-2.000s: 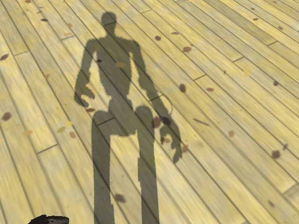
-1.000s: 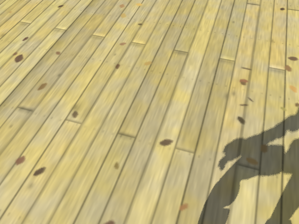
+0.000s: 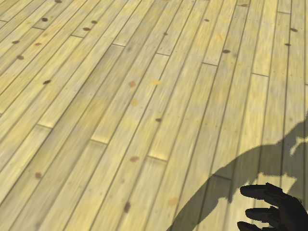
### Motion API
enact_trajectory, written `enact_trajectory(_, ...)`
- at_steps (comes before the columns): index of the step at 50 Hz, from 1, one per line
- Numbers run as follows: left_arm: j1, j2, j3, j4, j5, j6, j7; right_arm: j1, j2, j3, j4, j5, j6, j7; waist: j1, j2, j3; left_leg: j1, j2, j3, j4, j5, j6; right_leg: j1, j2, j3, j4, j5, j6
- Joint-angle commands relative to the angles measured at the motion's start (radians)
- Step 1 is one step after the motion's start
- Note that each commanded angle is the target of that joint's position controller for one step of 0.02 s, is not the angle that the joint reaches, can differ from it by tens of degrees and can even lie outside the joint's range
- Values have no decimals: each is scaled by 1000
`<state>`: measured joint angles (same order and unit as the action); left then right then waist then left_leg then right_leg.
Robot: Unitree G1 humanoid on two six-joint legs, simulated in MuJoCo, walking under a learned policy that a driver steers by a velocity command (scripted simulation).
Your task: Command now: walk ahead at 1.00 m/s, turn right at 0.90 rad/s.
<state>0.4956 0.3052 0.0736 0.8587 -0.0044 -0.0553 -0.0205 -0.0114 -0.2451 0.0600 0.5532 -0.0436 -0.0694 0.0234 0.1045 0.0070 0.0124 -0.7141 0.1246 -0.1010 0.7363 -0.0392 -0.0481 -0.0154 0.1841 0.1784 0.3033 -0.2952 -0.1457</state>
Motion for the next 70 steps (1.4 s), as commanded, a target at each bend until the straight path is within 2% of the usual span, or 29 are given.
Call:
enact_trajectory(1,-46,191,55,-78,-8,-20,2,-79,-101,-30,-67,17,-10,-5,-13,-61,36,308,-96,103,-158,141,8,-236,-188,195,-97,471,-79)
enact_trajectory(3,-58,210,62,-85,-2,-18,12,-14,-144,-50,-47,14,-17,-17,-44,-63,-22,406,-133,86,-234,59,24,-131,-198,216,35,640,-39)
enact_trajectory(5,-132,254,70,-102,10,-23,8,293,-225,-93,30,17,-28,-42,-223,-42,-204,744,-124,74,-220,-98,52,-171,-158,183,419,736,7)
enact_trajectory(6,-170,168,45,-131,14,-37,7,528,-296,-125,67,-4,-32,-65,-319,38,-339,991,58,-92,-203,-409,83,-319,-118,119,737,491,12)
enact_trajectory(7,-68,7,2,-185,-29,-37,8,507,-374,-143,66,-47,-27,-64,-208,352,-447,1190,354,-644,-394,-713,167,-631,-11,3,1027,-237,41)
enact_trajectory(8,-89,71,-9,-188,-8,-21,14,413,-333,-153,61,-25,-15,-58,-180,334,-388,1110,349,-807,-480,-858,203,-767,-104,-43,1127,-147,23)
enact_trajectory(10,-242,126,3,-180,29,2,0,315,-171,-119,69,-11,-10,-48,-185,67,-130,849,240,-426,-462,-569,172,-777,-197,-91,1058,7,34)
enact_trajectory(13,-311,60,-12,-221,44,41,-38,390,-112,-105,162,5,-29,-40,-144,96,-23,705,163,-138,-494,-215,130,-768,-262,-99,1019,14,53)
enact_trajectory(21,-562,42,-53,-350,37,61,-83,388,-156,-115,242,16,-65,-27,-101,29,128,601,71,323,-637,256,71,-684,-242,-282,606,301,29)
enact_trajectory(24,-544,49,-53,-332,37,54,-79,455,-229,-130,254,16,-53,-41,-75,64,82,725,90,388,-472,949,37,-527,-137,-396,489,244,-31)
enact_trajectory(26,-338,107,-26,-269,36,46,-61,431,-282,-147,241,11,-19,-57,47,102,-46,739,129,371,-175,1137,45,-282,-75,-383,466,164,-68)
enact_trajectory(27,-116,150,1,-202,35,39,-46,383,-297,-151,219,8,-3,-58,144,104,-140,639,147,346,102,1112,63,-33,-58,-326,431,137,-106)
enact_trajectory(28,3,191,34,-142,25,38,-18,367,-273,-151,207,1,5,-46,164,8,-180,422,59,342,465,522,58,213,-83,-220,348,102,-137)
enact_trajectory(29,-85,279,54,-154,6,52,3,368,-121,-114,157,-18,-1,-29,37,-224,-111,104,-112,321,859,-448,34,267,-269,108,352,227,-183)
enact_trajectory(30,-88,348,71,-204,34,68,5,368,-172,-116,34,15,-20,-29,16,-221,-339,-151,-156,83,1001,-462,14,512,-414,570,130,46,-376)
enact_trajectory(31,-81,300,70,-204,28,69,16,277,-199,-109,24,7,-46,-28,31,-43,-253,-211,-92,12,905,-371,20,421,-435,640,-17,-79,-335)
enact_trajectory(33,-139,221,50,-167,24,43,31,239,-183,-99,37,-5,-49,-32,-73,93,-17,-114,-31,16,703,-341,10,78,-361,493,-61,59,-273)
enact_trajectory(35,-187,174,28,-170,21,12,35,293,-173,-96,55,-31,-4,-32,-155,106,29,24,4,11,575,-400,-23,-158,-296,355,-67,191,-255)
enact_trajectory(39,-217,173,30,-169,16,-23,21,92,-99,-68,-35,-10,22,-12,-140,38,92,228,9,65,169,-157,-41,-457,-170,209,-132,185,-192)
enact_trajectory(45,-87,188,40,-107,3,-30,12,66,-142,-84,-9,10,9,-7,-62,-30,3,403,-81,105,-174,81,38,-131,-223,190,-7,589,-75)
enact_trajectory(48,-150,195,31,-105,33,-30,13,510,-250,-143,104,1,-2,-47,-311,-1,-219,860,-63,80,-152,-223,88,-223,-175,97,629,735,-6)
enact_trajectory(49,-66,35,-7,-151,2,-40,13,603,-365,-171,123,-37,-10,-51,-256,304,-342,1098,227,-447,-293,-615,188,-530,-30,8,1029,67,38)
enact_trajectory(50,-39,42,-27,-158,9,-45,13,519,-339,-173,128,-18,-4,-31,-194,369,-331,1070,288,-840,-502,-762,231,-702,-34,-1,1121,-138,27)
enact_trajectory(52,-212,100,-24,-158,39,-28,5,359,-186,-148,121,-1,-2,-18,-170,40,-73,792,213,-529,-485,-641,232,-733,-159,-39,1069,25,26)
enact_trajectory(53,-275,92,-25,-176,45,-23,-7,364,-162,-139,145,-6,-6,-15,-164,4,-25,703,158,-400,-490,-515,208,-708,-178,-40,1018,26,28)
enact_trajectory(63,-587,16,-88,-314,40,-12,-61,482,-157,-121,289,44,-61,-2,-127,35,123,506,41,85,-774,140,190,-538,-213,-238,393,366,53)
enact_trajectory(67,-554,52,-75,-295,52,-15,-33,539,-230,-127,336,40,-51,-13,-84,85,38,734,75,126,-576,839,178,-380,-131,-284,299,272,7)
enact_trajectory(69,-228,118,-39,-196,54,-16,-1,506,-274,-135,342,31,-26,-32,82,113,-145,701,74,119,-152,939,160,-31,-101,-242,258,158,-12)
enact_trajectory(70,-50,180,-13,-144,67,-16,19,486,-231,-124,318,27,-23,-32,147,77,-243,500,31,118,150,649,155,231,-233,-119,275,32,-19)
